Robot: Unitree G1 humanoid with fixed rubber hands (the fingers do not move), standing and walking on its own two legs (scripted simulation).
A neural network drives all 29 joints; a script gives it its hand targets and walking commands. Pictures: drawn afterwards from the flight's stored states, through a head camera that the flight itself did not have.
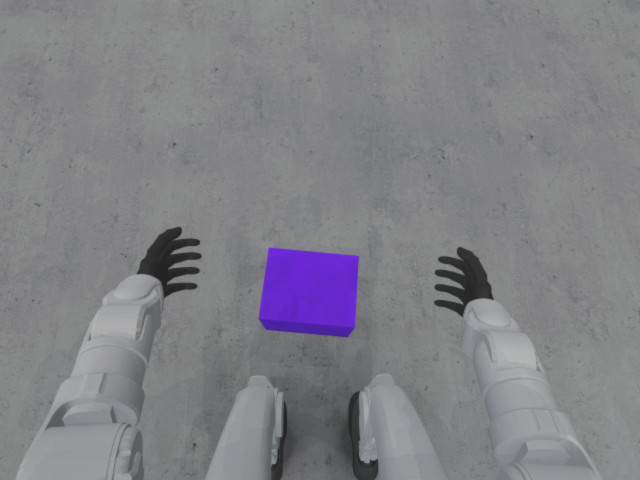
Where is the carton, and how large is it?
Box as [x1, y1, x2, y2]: [259, 248, 358, 336]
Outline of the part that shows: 269,248 259,312 259,319 265,328 275,330 347,336 354,327 358,256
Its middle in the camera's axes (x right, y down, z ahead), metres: -0.03 +0.13 +1.02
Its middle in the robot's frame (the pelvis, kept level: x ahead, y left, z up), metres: +0.47 +0.02 -0.59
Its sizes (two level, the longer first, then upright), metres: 0.226 0.178 0.174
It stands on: the floor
